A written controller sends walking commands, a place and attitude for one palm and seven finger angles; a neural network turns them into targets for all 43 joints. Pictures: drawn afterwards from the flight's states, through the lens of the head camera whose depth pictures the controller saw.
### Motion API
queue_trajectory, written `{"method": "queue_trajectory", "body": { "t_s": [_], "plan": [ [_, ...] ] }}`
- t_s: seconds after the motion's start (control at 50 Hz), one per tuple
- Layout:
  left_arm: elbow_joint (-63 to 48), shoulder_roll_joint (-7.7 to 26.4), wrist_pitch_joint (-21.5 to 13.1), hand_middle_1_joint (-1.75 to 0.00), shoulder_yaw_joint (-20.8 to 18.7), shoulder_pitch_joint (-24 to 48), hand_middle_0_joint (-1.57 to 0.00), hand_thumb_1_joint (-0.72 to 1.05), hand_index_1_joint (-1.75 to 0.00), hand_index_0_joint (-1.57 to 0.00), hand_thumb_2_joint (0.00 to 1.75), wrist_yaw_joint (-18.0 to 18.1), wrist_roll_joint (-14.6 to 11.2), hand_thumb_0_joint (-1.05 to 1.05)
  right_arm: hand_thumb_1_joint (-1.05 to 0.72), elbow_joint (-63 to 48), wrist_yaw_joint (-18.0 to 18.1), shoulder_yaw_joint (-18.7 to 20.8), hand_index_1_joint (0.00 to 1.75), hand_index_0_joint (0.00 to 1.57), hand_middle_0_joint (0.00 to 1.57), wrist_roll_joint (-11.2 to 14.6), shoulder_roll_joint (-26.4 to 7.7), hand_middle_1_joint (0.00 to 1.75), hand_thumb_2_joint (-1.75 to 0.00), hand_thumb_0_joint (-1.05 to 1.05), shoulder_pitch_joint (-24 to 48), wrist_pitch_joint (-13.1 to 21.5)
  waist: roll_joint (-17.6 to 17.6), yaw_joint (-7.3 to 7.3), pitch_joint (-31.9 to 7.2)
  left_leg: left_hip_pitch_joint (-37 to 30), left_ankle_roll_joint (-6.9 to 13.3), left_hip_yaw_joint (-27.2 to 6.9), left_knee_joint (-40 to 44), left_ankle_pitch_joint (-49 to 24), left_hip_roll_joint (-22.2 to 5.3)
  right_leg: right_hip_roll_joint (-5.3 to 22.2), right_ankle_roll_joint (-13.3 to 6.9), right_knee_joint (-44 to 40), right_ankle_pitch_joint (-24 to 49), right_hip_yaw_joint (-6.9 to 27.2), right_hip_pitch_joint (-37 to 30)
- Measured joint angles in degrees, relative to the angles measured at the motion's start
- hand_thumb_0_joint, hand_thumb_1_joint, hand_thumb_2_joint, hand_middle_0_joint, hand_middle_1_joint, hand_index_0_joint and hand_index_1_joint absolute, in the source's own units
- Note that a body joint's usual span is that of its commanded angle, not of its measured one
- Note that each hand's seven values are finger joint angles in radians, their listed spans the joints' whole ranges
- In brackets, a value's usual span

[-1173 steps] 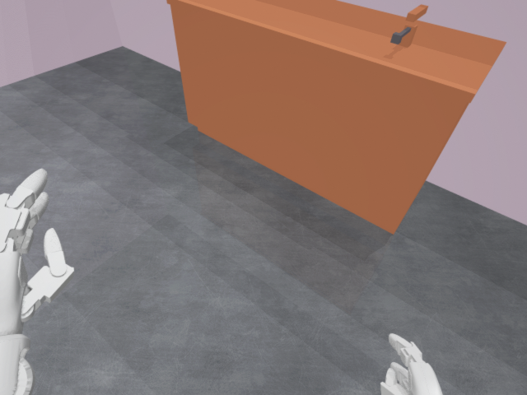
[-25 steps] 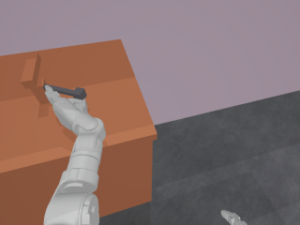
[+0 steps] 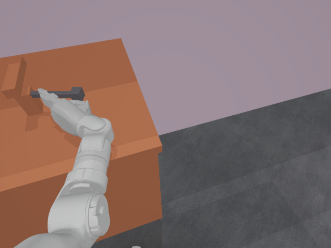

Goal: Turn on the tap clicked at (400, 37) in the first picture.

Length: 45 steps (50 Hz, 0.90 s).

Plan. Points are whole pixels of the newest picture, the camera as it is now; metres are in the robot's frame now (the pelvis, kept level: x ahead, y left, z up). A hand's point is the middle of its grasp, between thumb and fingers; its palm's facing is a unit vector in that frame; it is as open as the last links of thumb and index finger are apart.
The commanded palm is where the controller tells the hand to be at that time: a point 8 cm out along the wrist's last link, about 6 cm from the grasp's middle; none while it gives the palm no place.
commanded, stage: push the lever round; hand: left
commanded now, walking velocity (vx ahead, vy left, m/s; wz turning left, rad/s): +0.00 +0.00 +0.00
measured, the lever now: (77, 94) +0.48 +0.23 +0.12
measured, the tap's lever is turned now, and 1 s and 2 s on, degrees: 71 82 82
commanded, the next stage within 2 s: lift the hand up off the lever in 0.22 s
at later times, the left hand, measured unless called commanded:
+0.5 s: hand (89, 98) +0.47 +0.20 +0.11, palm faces +0.82 -0.57 -0.11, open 7.8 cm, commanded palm +0.41 +0.21 +0.12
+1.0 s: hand (83, 95) +0.46 +0.21 +0.13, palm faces +0.80 -0.59 -0.07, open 7.8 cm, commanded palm +0.40 +0.22 +0.14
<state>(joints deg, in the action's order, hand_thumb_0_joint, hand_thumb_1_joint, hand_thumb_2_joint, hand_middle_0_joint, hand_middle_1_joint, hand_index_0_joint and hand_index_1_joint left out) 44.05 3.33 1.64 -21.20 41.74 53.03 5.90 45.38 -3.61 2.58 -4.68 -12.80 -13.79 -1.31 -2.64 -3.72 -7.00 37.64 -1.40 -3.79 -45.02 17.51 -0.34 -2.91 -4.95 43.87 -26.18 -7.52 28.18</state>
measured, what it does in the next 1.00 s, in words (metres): stands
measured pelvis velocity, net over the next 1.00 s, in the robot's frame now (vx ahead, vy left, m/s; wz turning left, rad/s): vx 0.02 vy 0.01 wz -0.01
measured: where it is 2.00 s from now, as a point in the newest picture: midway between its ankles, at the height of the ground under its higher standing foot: outside the picture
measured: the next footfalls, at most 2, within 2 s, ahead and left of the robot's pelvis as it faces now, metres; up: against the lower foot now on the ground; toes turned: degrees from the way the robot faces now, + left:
none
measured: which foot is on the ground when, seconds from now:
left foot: down 0.00-1.00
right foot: down 0.00-1.00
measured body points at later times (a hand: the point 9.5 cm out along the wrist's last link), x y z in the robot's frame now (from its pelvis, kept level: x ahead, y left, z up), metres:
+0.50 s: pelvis +0.01 +0.00 +0.00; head +0.04 -0.01 +0.45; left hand +0.42 +0.22 +0.12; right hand +0.08 -0.26 -0.13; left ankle +0.05 +0.13 -0.70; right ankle -0.04 -0.06 -0.70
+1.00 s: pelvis +0.02 +0.01 +0.01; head +0.04 +0.00 +0.46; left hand +0.41 +0.23 +0.14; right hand +0.11 -0.24 -0.12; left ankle +0.05 +0.13 -0.70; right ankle -0.04 -0.06 -0.70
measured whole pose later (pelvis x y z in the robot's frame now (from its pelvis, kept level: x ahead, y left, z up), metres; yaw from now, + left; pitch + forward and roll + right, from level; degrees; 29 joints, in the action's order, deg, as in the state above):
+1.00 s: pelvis +0.02 +0.01 +0.01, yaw -1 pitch +9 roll -1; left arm 39.7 2.7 5.2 -21.7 40.6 50.2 3.7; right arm 43.8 -4.0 2.5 -4.2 -12.8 -13.0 -1.8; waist -2.4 -3.5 -7.1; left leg 32.8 -0.5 -2.7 -41.5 17.4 -0.1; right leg -2.6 -3.9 39.1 -25.0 -6.3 23.1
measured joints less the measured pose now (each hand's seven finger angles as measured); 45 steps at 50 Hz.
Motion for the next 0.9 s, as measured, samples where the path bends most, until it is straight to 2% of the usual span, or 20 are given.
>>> {"method": "queue_trajectory", "body": {
  "t_s": [0.38, 0.66, 0.78, 0.9],
  "plan": [
    [4.39, 2.19, -0.96, -0.15, -3.01, 3.17, -0.15, 0.92, -0.14, -0.13, 0.92, -1.37, 0.46, 0.02, -0.91, -0.86, 0.11, -0.17, 0.30, 0.20, 0.20, -0.34, -0.41, 0.30, -0.90, 0.00, -0.54, -0.07, 0.24, -1.20, -0.76, 0.60, -0.18, 0.08, 0.52, 0.01, -0.13, -0.13, -0.31, -0.07, -0.18, 0.11, 0.88],
    [0.75, 2.07, 0.30, -0.15, -4.49, 0.99, -0.15, 0.90, -0.15, -0.15, 0.91, -2.52, -0.56, 0.03, -0.91, -1.54, -0.07, -0.04, 0.30, 0.20, 0.20, -0.15, -0.23, 0.30, -0.90, 0.00, -1.78, -0.86, 0.29, -1.38, -1.03, -1.52, 0.12, 0.95, 1.82, 0.33, -0.23, -0.15, 0.20, -1.97, 0.16, 1.07, -1.22],
    [-1.89, 2.32, 1.75, -0.15, -2.60, -0.98, -0.15, 0.90, -0.15, -0.15, 0.91, -3.06, -0.70, 0.02, -0.91, -1.60, -0.24, 0.17, 0.30, 0.20, 0.20, 0.24, -0.47, 0.30, -0.90, 0.00, -1.89, -0.85, 0.02, -0.79, -0.85, -3.24, 0.39, 1.01, 2.41, 0.47, -0.09, -0.05, 0.51, -3.24, 0.40, 1.17, -3.27],
    [-3.03, 0.71, 2.73, -0.15, -0.28, -0.81, -0.15, 0.90, -0.15, -0.15, 0.91, -3.42, -2.06, 0.02, -0.91, -1.06, -0.25, -0.07, 0.30, 0.20, 0.20, 0.65, -0.42, 0.30, -0.90, 0.01, -0.56, -0.47, 0.33, 0.08, 0.02, -4.38, 0.71, 0.81, 3.08, 0.12, 0.22, 0.18, 0.81, -4.33, 0.88, 0.95, -4.70]
  ]
}}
